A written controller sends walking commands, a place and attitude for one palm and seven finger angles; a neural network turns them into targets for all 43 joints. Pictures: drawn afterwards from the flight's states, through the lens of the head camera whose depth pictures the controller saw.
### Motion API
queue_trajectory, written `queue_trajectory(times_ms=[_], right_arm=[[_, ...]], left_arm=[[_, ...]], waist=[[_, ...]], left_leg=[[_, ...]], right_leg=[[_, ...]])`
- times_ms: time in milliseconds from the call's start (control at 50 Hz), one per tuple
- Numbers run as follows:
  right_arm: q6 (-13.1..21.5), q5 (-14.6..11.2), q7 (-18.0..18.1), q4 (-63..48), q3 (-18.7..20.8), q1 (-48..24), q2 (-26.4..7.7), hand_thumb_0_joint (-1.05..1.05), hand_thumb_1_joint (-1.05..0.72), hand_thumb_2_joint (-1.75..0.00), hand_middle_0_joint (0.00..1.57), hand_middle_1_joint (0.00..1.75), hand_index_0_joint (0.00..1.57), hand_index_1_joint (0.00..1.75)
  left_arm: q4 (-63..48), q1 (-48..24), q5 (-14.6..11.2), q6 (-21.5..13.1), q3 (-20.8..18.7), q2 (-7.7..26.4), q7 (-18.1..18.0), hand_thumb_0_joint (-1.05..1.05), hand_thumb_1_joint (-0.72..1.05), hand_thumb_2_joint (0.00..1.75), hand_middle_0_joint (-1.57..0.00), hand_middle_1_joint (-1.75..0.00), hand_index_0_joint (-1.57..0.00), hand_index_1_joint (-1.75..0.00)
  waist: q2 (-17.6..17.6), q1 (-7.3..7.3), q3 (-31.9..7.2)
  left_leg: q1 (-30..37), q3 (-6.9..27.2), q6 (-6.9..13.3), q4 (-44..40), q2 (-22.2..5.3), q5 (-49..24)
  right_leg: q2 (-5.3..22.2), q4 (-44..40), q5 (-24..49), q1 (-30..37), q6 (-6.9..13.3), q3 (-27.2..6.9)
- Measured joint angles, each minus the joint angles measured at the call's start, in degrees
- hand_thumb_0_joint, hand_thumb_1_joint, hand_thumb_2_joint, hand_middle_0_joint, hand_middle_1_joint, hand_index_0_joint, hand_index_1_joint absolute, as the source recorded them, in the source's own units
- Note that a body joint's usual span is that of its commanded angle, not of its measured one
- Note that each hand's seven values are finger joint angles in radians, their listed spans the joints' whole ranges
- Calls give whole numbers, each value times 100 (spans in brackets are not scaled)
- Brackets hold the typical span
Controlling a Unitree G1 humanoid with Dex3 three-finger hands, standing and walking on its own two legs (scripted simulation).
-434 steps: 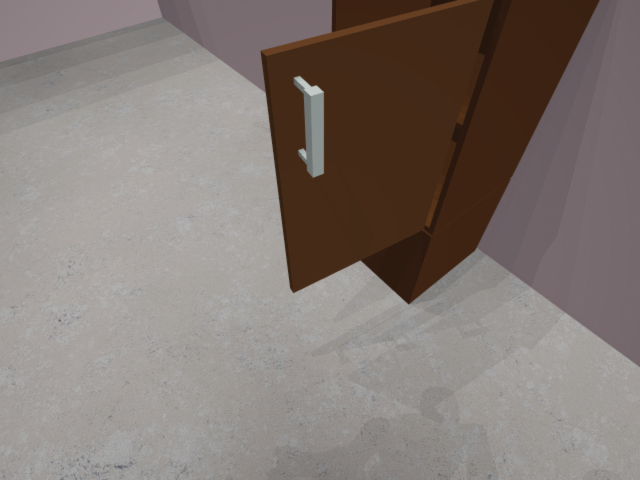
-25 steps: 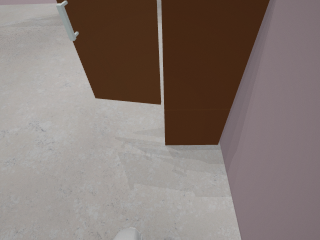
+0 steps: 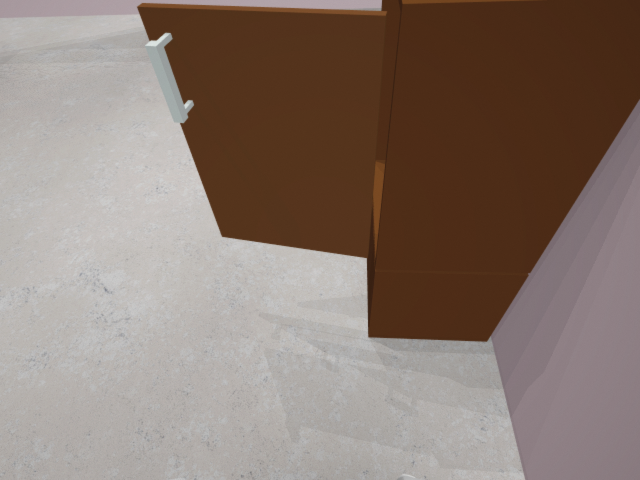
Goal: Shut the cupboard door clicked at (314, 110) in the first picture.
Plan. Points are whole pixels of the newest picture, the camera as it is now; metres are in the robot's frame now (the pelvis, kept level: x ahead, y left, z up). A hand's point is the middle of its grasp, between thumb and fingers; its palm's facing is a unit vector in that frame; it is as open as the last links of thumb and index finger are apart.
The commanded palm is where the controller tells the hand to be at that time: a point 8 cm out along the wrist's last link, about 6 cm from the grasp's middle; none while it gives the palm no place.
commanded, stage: take the last steps up to it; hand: left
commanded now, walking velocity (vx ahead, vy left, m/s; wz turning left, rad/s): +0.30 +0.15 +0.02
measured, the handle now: (173, 79) +0.73 +0.32 +0.14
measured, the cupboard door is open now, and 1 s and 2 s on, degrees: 81 81 81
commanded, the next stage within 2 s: come to a stop and stand still in 0.30 s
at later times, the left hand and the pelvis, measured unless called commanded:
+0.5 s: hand out of the picture +0.13 +0.27 -0.19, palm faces +0.12 -0.98 -0.18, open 7.3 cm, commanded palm none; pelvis +0.21 +0.10 -0.01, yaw +2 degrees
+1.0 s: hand (170, 366) +0.31 +0.29 -0.16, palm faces -0.05 -0.97 -0.22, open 7.3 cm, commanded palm none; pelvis +0.21 +0.09 +0.01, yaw -3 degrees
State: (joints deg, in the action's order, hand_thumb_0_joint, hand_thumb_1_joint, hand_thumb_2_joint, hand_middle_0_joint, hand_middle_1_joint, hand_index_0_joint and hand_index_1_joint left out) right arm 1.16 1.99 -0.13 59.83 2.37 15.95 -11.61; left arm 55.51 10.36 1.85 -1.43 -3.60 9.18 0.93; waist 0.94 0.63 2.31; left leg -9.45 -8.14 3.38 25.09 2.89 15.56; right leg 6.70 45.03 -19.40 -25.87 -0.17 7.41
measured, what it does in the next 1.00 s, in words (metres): walks ahead: right foot, then left foot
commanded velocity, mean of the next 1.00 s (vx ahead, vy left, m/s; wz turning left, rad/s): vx -0.03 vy -0.06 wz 0.01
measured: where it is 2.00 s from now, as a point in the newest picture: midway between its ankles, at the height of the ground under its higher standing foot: outside the picture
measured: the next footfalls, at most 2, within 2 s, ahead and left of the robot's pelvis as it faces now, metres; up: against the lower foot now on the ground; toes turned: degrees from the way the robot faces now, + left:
right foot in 0.04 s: +0.12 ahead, -0.10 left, +0.00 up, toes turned -9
left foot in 0.46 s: +0.26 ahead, +0.17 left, +0.00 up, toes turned +1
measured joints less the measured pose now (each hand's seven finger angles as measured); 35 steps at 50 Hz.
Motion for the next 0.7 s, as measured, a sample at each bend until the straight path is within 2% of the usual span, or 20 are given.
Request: queue_trajectory(times_ms=[40,60,100,140,180,220,280,380,440,460,500,540,580,640,700], right_arm=[[-52,-18,-36,78,-13,192,13,0,-93,-90,20,30,20,30],[-80,-43,-56,126,-10,257,19,0,-93,-90,20,30,20,30],[-188,-25,-98,214,11,268,-2,0,-92,-90,20,30,20,30],[-238,-8,-123,254,37,193,-11,1,-92,-90,20,30,20,30],[-226,-7,-134,218,48,82,1,1,-92,-90,20,30,20,30],[-189,-25,-147,142,45,-5,40,1,-92,-90,20,30,20,30],[-152,-64,-172,51,41,-123,82,1,-92,-90,19,30,20,30],[-138,-103,-220,4,-2,-380,81,1,-92,-90,19,30,20,30],[-38,-88,-222,-89,-49,-514,75,1,-91,-90,19,30,20,30],[27,-65,-198,-147,-58,-542,39,1,-91,-90,19,30,20,30],[37,-70,-53,-167,-89,-718,172,0,-91,-90,19,30,20,30],[13,-79,47,-191,-172,-838,293,0,-91,-90,20,30,20,30],[-32,-88,126,-244,-222,-943,371,0,-91,-90,20,30,20,30],[-111,-91,206,-314,-230,-1089,434,0,-91,-90,20,30,20,30],[-143,-96,257,-337,-170,-1155,416,0,-92,-90,20,30,20,30]], left_arm=[[-103,-1,18,-87,5,24,7,0,91,90,-19,-30,-20,-30],[-118,-2,37,-155,3,26,-6,0,91,90,-19,-30,-20,-30],[-89,30,14,-199,20,-38,-44,0,91,90,-19,-30,-20,-30],[-22,183,-2,-212,33,-101,-93,0,91,90,-19,-30,-20,-30],[102,366,-29,-238,12,-143,-160,0,92,90,-20,-30,-20,-30],[251,524,-45,-283,-7,-94,-180,-1,94,90,-20,-30,-21,-30],[455,718,-32,-324,28,-52,-132,0,94,90,-20,-30,-21,-30],[715,960,2,-281,70,-71,-89,0,92,90,-20,-30,-21,-30],[820,1151,-2,-180,60,-48,-105,0,92,90,-20,-30,-21,-30],[838,1233,-26,-126,74,-58,-121,0,91,90,-20,-30,-21,-30],[915,1138,-85,63,94,57,-206,0,91,90,-20,-30,-21,-30],[907,1029,-99,191,105,138,-298,0,91,90,-20,-30,-20,-30],[843,849,-99,303,101,173,-319,0,91,90,-20,-30,-20,-30],[599,575,-72,425,36,213,-264,0,91,90,-19,-30,-20,-30],[338,376,-49,494,-57,293,-197,0,91,90,-19,-30,-20,-30]], waist=[[-35,-23,-88],[-33,-3,-116],[89,-25,-103],[118,-41,-113],[88,-80,-119],[18,-105,-115],[-94,-83,-73],[-154,117,56],[-190,204,104],[-107,210,78],[-308,182,179],[-406,195,188],[-381,180,190],[-291,153,230],[-237,122,218]], left_leg=[[43,0,-48,324,37,336],[-77,42,-64,777,17,639],[-560,338,-133,2177,-65,1025],[-1076,503,-226,3187,-159,713],[-1499,587,-343,3528,-337,268],[-1793,640,-464,3382,-516,-15],[-1997,594,-587,2673,-695,-230],[-1888,387,-576,1330,-669,-371],[-1467,213,-464,481,-548,-705],[-1405,250,-340,448,-601,-1166],[-1447,146,-122,975,-474,-732],[-1278,62,-19,986,-436,-336],[-1143,32,-48,801,-457,-357],[-1039,-18,43,517,-519,-484],[-1005,-102,72,330,-615,-569]], right_leg=[[-71,-806,93,409,21,10],[-92,-882,296,472,118,9],[-166,-766,246,608,255,130],[-225,-1066,235,874,256,157],[-262,-1570,391,1171,159,138],[-257,-2058,527,1460,120,126],[-148,-2541,600,1832,8,133],[91,-2592,286,2278,-328,210],[250,-2003,-211,2334,-526,195],[248,-1462,-449,2157,-462,181],[252,-129,-1108,1681,-300,-295],[64,719,-1358,1264,-227,-520],[-144,1175,-1292,886,-224,-517],[-408,1665,-1056,321,-230,-484],[-573,2032,-733,-130,-261,-531]])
